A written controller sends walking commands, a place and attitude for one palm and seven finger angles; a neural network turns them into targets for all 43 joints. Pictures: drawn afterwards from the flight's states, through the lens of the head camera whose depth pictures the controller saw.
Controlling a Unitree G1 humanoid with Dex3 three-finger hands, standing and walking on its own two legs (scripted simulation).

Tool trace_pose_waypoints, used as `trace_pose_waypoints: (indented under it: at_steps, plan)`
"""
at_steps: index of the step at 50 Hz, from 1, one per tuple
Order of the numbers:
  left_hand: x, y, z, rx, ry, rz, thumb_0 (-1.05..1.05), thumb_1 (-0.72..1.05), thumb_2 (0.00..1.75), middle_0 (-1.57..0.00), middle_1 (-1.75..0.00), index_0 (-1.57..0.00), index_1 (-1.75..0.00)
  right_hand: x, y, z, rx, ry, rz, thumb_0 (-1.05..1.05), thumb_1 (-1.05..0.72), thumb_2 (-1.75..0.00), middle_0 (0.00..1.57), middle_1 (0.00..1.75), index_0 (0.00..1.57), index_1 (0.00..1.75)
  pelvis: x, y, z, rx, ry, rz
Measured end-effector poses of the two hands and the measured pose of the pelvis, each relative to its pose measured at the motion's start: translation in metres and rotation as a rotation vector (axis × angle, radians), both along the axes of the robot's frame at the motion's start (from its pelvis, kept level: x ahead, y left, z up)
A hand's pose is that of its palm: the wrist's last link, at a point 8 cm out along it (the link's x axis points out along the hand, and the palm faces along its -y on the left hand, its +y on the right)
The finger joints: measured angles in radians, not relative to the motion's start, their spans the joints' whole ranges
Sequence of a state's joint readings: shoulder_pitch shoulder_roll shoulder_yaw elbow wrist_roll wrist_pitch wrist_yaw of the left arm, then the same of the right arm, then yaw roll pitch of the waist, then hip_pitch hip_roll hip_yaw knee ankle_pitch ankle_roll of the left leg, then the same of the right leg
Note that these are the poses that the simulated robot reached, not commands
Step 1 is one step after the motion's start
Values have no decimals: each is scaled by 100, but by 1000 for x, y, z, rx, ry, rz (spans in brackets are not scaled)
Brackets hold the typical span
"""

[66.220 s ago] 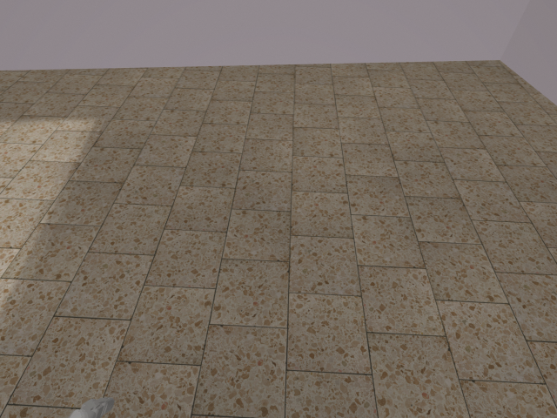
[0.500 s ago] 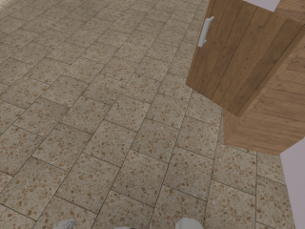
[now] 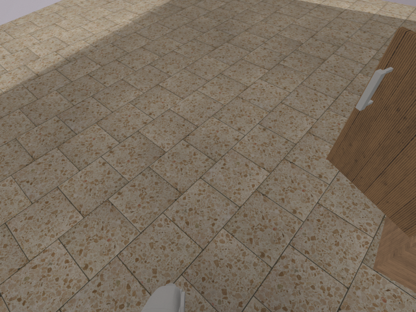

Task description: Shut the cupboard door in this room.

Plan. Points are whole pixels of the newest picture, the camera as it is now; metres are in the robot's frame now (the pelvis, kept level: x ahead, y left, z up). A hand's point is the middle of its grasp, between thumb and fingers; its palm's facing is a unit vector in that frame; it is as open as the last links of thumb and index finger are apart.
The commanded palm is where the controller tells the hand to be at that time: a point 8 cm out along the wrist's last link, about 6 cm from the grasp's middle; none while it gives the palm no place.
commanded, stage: walk to a spot facing it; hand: left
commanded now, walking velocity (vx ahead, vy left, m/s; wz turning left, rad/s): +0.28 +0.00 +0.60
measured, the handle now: (374, 89) +0.75 -0.51 -0.04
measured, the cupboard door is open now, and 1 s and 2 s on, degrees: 61 61 61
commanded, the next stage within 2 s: turn to face it in 0.32 s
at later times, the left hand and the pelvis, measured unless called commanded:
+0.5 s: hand (94, 287) +0.20 +0.29 -0.18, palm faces +0.31 -0.93 -0.18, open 7.4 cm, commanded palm none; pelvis +0.18 +0.07 -0.01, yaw +16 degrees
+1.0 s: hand (121, 233) +0.33 +0.25 -0.18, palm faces +0.09 -0.97 -0.22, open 7.3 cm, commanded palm none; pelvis +0.30 +0.07 -0.01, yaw +2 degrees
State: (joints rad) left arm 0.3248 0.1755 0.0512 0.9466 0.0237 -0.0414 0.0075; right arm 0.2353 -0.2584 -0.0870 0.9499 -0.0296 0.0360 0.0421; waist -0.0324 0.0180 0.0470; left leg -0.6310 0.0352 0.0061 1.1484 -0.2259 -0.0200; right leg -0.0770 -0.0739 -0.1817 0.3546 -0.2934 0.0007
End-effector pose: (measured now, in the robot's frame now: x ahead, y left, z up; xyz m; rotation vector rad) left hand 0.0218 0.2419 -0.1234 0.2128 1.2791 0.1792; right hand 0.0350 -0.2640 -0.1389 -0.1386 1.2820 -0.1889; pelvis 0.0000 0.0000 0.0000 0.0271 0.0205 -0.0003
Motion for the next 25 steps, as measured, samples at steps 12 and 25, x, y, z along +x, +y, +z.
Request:
trace_pose_waypoints:
  at_steps: [12,25]
  plan:
    - [-71,-12,-28,-112,320,305,0,91,89,-20,-30,-21,-29,244,83,-4,-2,-183,372,0,-91,-90,20,29,19,30,91,34,-26,-20,4,172]
    - [155,89,-30,-57,-110,287,0,91,89,-20,-30,-20,-29,277,127,18,-63,-98,377,0,-91,-90,21,29,20,30,175,75,-7,-62,-44,273]
